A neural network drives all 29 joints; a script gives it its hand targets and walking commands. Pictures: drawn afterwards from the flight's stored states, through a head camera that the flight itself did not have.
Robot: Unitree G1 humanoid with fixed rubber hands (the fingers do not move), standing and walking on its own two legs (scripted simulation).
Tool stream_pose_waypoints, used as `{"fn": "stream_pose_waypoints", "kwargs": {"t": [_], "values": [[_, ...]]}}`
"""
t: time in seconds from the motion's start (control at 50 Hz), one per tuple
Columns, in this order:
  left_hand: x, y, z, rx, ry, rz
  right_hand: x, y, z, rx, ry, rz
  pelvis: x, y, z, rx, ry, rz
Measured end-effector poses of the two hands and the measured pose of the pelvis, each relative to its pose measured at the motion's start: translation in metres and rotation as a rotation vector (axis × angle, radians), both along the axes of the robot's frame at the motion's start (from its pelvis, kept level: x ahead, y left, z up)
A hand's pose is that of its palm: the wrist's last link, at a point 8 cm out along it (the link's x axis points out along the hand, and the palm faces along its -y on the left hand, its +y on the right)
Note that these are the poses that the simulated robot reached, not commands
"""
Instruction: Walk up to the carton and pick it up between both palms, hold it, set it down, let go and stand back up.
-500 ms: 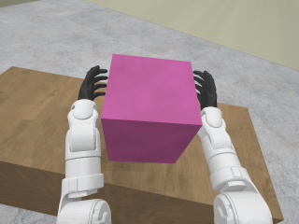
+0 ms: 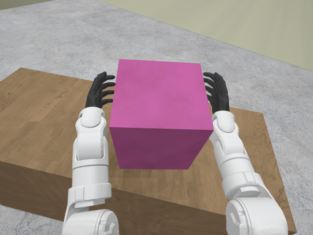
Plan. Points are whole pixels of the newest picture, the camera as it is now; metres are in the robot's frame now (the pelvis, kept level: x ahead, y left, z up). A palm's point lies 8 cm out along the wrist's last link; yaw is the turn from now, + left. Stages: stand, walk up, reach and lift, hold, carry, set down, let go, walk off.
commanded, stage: set down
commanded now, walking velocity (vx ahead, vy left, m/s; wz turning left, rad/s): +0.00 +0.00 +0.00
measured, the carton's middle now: (157, 120) +0.41 +0.00 +0.09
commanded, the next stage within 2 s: none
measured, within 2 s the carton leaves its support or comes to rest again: neither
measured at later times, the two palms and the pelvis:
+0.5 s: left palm (112, 114) +0.39 +0.12 +0.12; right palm (222, 112) +0.41 -0.18 +0.12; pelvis +0.02 +0.00 +0.00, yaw -2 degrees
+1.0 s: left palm (120, 117) +0.40 +0.10 +0.11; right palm (228, 113) +0.41 -0.20 +0.12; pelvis +0.01 -0.01 +0.00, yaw -4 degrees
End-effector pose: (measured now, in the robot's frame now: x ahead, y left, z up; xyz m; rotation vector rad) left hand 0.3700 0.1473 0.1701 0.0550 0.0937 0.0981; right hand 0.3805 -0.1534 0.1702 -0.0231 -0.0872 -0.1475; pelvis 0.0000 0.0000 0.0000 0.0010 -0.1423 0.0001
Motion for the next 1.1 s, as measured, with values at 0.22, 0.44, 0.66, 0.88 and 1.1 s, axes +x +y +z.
{"fn": "stream_pose_waypoints", "kwargs": {"t": [0.22,0.44,0.66,0.88,1.1], "values": [[0.02,-0.017,-0.021,-0.002,0.044,-0.027,0.011,-0.018,-0.018,-0.01,0.05,-0.028,0.009,0.004,0.001,0.002,0.048,-0.019],[0.025,-0.032,-0.043,0.01,0.084,0.003,0.024,-0.032,-0.04,-0.013,0.089,0.007,0.02,-0.002,0.001,-0.002,0.069,-0.041],[0.018,-0.033,-0.056,-0.012,0.104,0.031,0.024,-0.033,-0.051,-0.021,0.11,0.031,0.008,-0.01,0.001,0.002,0.122,-0.041],[0.023,-0.046,-0.051,-0.029,0.117,0.025,0.024,-0.046,-0.046,-0.01,0.138,0.025,0.003,-0.011,0.001,0.012,0.154,-0.069],[0.029,-0.052,-0.074,-0.041,0.181,0.037,0.032,-0.053,-0.066,0.004,0.213,0.036,0.01,-0.013,0.001,0.017,0.17,-0.083]]}}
